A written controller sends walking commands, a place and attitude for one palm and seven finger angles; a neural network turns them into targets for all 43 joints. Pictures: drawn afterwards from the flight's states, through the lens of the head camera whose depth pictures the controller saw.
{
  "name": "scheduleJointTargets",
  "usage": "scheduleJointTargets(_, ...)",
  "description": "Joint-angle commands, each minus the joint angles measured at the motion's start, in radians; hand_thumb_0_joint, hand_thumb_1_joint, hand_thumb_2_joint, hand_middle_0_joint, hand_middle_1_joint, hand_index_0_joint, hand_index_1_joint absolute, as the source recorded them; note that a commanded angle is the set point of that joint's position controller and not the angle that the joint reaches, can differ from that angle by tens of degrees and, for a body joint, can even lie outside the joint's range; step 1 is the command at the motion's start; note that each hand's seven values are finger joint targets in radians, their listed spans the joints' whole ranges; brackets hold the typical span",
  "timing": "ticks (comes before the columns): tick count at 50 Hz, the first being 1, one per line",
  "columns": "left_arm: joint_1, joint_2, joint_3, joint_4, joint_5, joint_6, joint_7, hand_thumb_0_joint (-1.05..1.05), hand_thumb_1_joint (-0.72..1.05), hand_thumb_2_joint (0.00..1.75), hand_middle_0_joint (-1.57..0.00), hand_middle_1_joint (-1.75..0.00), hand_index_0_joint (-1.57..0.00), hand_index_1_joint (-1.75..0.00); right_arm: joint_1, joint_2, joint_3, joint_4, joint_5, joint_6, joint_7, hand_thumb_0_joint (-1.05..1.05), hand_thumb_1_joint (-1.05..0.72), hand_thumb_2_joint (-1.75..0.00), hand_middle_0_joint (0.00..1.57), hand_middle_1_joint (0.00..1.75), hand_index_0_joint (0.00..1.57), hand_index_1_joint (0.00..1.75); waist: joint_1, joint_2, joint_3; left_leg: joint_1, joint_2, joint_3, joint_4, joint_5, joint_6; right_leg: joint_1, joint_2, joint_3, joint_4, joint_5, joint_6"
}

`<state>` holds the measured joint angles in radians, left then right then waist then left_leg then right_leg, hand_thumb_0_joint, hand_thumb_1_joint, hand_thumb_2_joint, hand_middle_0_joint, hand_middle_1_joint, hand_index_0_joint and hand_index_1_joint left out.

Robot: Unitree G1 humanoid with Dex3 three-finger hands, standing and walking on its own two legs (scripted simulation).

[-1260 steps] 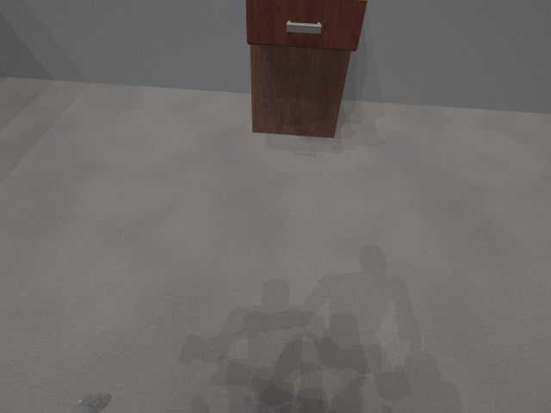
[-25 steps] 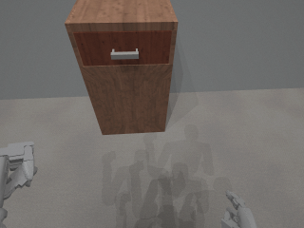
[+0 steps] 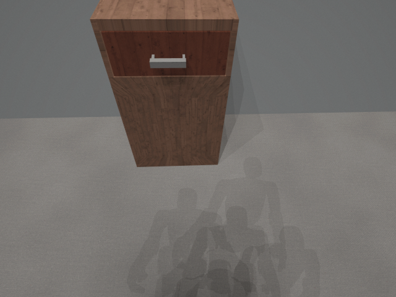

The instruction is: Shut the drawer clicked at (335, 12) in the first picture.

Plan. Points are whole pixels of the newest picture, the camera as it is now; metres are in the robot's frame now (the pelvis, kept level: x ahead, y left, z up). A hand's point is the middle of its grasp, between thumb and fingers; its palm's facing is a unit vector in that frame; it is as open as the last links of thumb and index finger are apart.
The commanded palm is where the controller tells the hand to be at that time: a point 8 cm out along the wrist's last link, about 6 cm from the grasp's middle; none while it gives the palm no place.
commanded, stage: let the arm hang, fingers relaxed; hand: left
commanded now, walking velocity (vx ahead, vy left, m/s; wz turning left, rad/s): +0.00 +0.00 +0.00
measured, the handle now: (168, 59) +0.89 +0.17 -0.02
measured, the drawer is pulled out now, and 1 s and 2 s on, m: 0.00 0.00 0.00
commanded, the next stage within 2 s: look to check the result in 0.58 s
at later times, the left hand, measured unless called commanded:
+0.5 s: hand out of the picture +0.05 +0.17 -0.17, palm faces -0.01 -0.98 -0.22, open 7.3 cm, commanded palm none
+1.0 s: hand out of the picture +0.03 +0.16 -0.17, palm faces +0.00 -0.97 -0.22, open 7.4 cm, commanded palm none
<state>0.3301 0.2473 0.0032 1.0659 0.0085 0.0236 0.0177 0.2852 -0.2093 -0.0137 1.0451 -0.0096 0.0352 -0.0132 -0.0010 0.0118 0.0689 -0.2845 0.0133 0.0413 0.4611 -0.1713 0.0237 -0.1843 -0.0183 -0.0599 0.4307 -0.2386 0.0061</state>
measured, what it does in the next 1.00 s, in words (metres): stands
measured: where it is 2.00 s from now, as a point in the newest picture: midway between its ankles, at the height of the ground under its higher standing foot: outside the picture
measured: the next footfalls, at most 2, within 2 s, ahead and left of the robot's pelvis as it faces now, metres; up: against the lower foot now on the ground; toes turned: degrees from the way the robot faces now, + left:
none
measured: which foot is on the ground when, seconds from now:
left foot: down 0.00-1.00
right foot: down 0.00-1.00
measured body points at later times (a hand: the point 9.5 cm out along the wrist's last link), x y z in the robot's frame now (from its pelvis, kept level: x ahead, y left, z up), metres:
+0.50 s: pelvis +0.01 -0.01 +0.00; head +0.03 -0.02 +0.45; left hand +0.06 +0.22 -0.15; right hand +0.01 -0.24 -0.16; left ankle +0.05 +0.10 -0.74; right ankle -0.01 -0.13 -0.74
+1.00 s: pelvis +0.03 -0.02 +0.00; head +0.05 -0.03 +0.45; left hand +0.04 +0.21 -0.15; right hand +0.03 -0.25 -0.16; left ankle +0.05 +0.10 -0.74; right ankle -0.01 -0.13 -0.74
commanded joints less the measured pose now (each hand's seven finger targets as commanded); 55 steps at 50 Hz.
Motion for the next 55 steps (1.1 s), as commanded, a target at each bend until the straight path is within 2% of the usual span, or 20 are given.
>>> scheduleJointTargets(1,-0.031,0.111,0.022,-0.023,0.001,-0.035,0.003,0.0,0.9,0.9,-0.32,-0.43,-0.32,-0.43,0.005,-0.136,-0.03,-0.033,-0.002,-0.033,-0.01,0.0,-0.9,-0.9,0.2,0.3,0.2,0.3,-0.012,0.001,-0.031,0.088,0.1,-0.126,-0.13,-0.073,0.02,-0.072,-0.076,0.094,-0.114,-0.066,-0.054)
scheduleJointTargets(4,-0.033,0.105,0.019,0.006,0.001,-0.035,0.006,0.0,0.9,0.9,-0.2,-0.3,-0.2,-0.3,0.013,-0.132,-0.03,-0.008,-0.003,-0.034,-0.01,0.0,-0.9,-0.9,0.2,0.3,0.2,0.3,-0.012,-0.02,-0.009,0.094,0.1,-0.12,-0.141,-0.074,0.019,-0.082,-0.077,0.093,-0.118,-0.072,-0.052)
scheduleJointTargets(8,-0.04,0.096,0.02,0.026,0.001,-0.036,0.009,0.0,0.9,0.9,-0.2,-0.3,-0.2,-0.3,0.012,-0.114,-0.027,0.017,-0.004,-0.034,-0.01,0.0,-0.9,-0.9,0.2,0.3,0.2,0.3,-0.009,-0.031,0.005,0.091,0.095,-0.111,-0.146,-0.055,0.018,-0.077,-0.079,0.096,-0.122,-0.069,-0.049)
scheduleJointTargets(10,-0.037,0.095,0.02,0.031,0.002,-0.038,0.01,0.0,0.9,0.9,-0.2,-0.3,-0.2,-0.3,0.016,-0.111,-0.027,0.025,-0.004,-0.036,-0.009,0.0,-0.9,-0.9,0.2,0.3,0.2,0.3,-0.007,-0.036,-0.012,0.104,0.094,-0.104,-0.138,-0.022,0.017,-0.067,-0.079,0.095,-0.119,-0.05,-0.047)
scheduleJointTargets(13,-0.05,0.08,0.019,0.036,0.001,-0.036,0.011,0.0,0.9,0.9,-0.2,-0.3,-0.2,-0.3,0.007,-0.089,-0.022,0.039,-0.007,-0.034,-0.009,0.0,-0.9,-0.9,0.2,0.3,0.2,0.3,-0.01,-0.025,0.022,0.1,0.088,-0.095,-0.141,-0.022,0.012,-0.085,-0.081,0.101,-0.128,-0.057,-0.046)
scheduleJointTargets(19,-0.064,0.065,0.023,0.033,0.0,-0.039,0.013,0.0,0.9,0.9,-0.2,-0.3,-0.2,-0.3,0.004,-0.074,-0.02,0.051,-0.007,-0.04,-0.012,0.0,-0.9,-0.9,0.2,0.3,0.2,0.3,-0.008,0.01,0.0,0.102,0.089,-0.091,-0.138,0.033,0.007,-0.047,-0.082,0.098,-0.12,-0.002,-0.043)
scheduleJointTargets(27,-0.066,0.055,0.029,0.037,-0.001,-0.046,0.016,0.0,0.9,0.9,-0.2,-0.3,-0.2,-0.3,0.004,-0.062,-0.02,0.063,-0.006,-0.045,-0.019,0.0,-0.9,-0.9,0.2,0.3,0.2,0.3,-0.008,0.005,-0.041,0.138,0.093,-0.079,-0.114,0.144,0.004,-0.001,-0.087,0.095,-0.115,0.121,-0.041)
scheduleJointTargets(34,-0.063,0.046,0.026,0.047,-0.002,-0.044,0.017,0.0,0.9,0.9,-0.2,-0.3,-0.2,-0.3,0.003,-0.061,-0.02,0.071,-0.006,-0.04,-0.021,0.0,-0.9,-0.9,0.2,0.3,0.2,0.3,-0.012,0.008,-0.005,0.141,0.093,-0.072,-0.121,0.103,0.0,-0.021,-0.081,0.101,-0.136,0.08,-0.044)
scheduleJointTargets(40,-0.05,0.051,0.027,0.05,-0.001,-0.047,0.018,0.0,0.9,0.9,-0.2,-0.3,-0.2,-0.3,0.007,-0.069,-0.022,0.069,-0.004,-0.039,-0.021,0.0,-0.9,-0.9,0.2,0.3,0.2,0.3,-0.012,-0.019,-0.025,0.156,0.096,-0.068,-0.11,0.118,0.0,-0.011,-0.083,0.104,-0.142,0.105,-0.043)
scheduleJointTargets(43,-0.055,0.047,0.026,0.054,-0.003,-0.047,0.018,0.0,0.9,0.9,-0.2,-0.3,-0.2,-0.3,0.001,-0.069,-0.021,0.073,-0.005,-0.04,-0.023,0.0,-0.9,-0.9,0.2,0.3,0.2,0.3,-0.014,0.0,-0.023,0.158,0.097,-0.067,-0.115,0.117,-0.001,-0.008,-0.082,0.1,-0.139,0.103,-0.044)
scheduleJointTargets(47,-0.051,0.052,0.026,0.056,-0.002,-0.048,0.019,0.0,0.9,0.9,-0.2,-0.3,-0.2,-0.3,-0.002,-0.071,-0.02,0.074,-0.004,-0.041,-0.024,0.0,-0.9,-0.9,0.2,0.3,0.2,0.3,-0.013,-0.006,-0.028,0.166,0.099,-0.067,-0.113,0.138,0.0,0.001,-0.084,0.1,-0.136,0.138,-0.042)
scheduleJointTargets(54,-0.057,0.053,0.028,0.056,-0.002,-0.047,0.018,0.0,0.9,0.9,-0.2,-0.3,-0.2,-0.3,-0.013,-0.075,-0.02,0.074,-0.004,-0.042,-0.025,0.0,-0.9,-0.9,0.2,0.3,0.2,0.3,-0.012,0.002,-0.011,0.16,0.099,-0.072,-0.122,0.13,-0.001,-0.001,-0.081,0.102,-0.141,0.122,-0.042)
scheduleJointTargets(55,-0.051,0.056,0.03,0.054,0.0,-0.048,0.018,0.0,0.9,0.9,-0.2,-0.3,-0.2,-0.3,-0.011,-0.077,-0.021,0.071,-0.003,-0.042,-0.025,0.0,-0.9,-0.9,0.2,0.3,0.2,0.3,-0.011,-0.003,-0.028,0.166,0.1,-0.071,-0.118,0.138,0.0,0.007,-0.083,0.099,-0.141,0.129,-0.042)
